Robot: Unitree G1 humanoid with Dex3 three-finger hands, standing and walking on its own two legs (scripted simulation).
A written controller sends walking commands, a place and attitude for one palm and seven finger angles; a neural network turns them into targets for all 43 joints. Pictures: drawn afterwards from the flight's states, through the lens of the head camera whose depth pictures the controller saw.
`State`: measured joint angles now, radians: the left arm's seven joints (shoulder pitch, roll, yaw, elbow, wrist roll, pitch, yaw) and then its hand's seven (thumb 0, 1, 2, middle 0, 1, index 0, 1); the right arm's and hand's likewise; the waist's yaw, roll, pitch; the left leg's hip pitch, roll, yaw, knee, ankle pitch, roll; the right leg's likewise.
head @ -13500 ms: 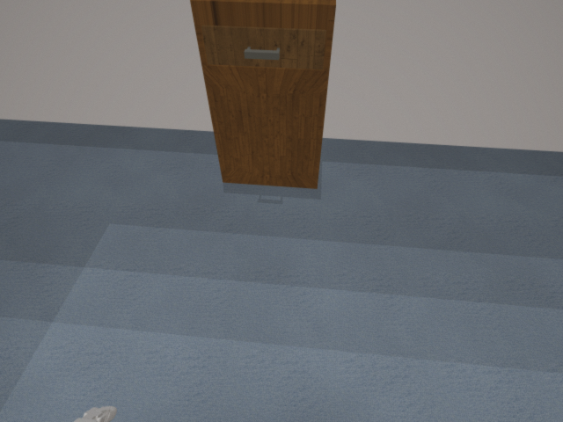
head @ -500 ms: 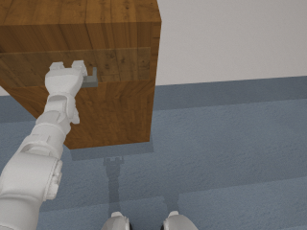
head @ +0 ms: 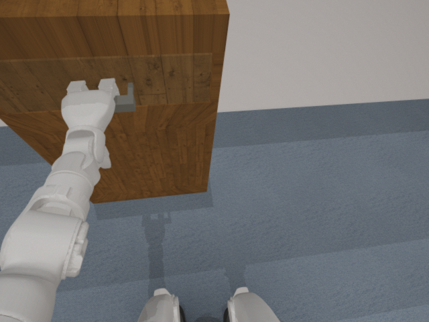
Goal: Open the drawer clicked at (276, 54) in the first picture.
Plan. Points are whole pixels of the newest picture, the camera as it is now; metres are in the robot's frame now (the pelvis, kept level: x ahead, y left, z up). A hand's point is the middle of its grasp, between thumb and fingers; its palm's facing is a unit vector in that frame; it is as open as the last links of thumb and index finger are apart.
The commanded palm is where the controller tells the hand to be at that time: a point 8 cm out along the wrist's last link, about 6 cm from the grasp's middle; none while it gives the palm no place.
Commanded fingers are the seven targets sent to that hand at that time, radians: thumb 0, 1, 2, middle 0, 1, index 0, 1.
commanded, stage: lower the fingers behind the handle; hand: left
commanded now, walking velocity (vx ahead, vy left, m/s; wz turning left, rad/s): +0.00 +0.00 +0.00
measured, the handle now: (102, 96) +0.57 +0.18 +0.01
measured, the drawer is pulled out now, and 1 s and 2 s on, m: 0.00 0.00 0.08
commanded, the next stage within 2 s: close the thumb around the handle in 0.24 s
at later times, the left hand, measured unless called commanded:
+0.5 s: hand (106, 122) +0.51 +0.18 -0.01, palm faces -0.05 -0.04 -1.00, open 13.2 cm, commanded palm +0.50 +0.17 +0.05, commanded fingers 0.00 0.00 0.52 -0.34 -1.25 -0.34 -1.25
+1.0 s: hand (102, 124) +0.51 +0.18 +0.00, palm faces -0.05 -0.03 -1.00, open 5.9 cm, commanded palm +0.50 +0.18 +0.05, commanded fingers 0.00 0.90 0.90 -0.40 -1.35 -0.40 -1.35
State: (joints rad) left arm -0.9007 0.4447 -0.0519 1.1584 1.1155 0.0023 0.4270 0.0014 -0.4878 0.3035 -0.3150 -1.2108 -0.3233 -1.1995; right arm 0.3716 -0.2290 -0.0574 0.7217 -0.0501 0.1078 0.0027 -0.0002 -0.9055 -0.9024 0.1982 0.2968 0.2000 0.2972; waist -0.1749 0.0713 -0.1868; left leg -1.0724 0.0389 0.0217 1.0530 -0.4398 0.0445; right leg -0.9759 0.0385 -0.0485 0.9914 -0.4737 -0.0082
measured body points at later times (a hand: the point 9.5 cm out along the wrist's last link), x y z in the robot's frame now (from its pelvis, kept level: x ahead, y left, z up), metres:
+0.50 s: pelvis +0.00 +0.00 +0.00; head +0.14 +0.01 +0.43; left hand +0.51 +0.18 +0.05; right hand -0.03 -0.27 -0.12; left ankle +0.02 +0.09 -0.66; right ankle -0.01 -0.12 -0.66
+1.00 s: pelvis +0.01 -0.01 +0.00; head +0.13 +0.00 +0.43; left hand +0.51 +0.18 +0.05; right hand -0.01 -0.28 -0.12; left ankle +0.02 +0.09 -0.66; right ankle -0.01 -0.12 -0.66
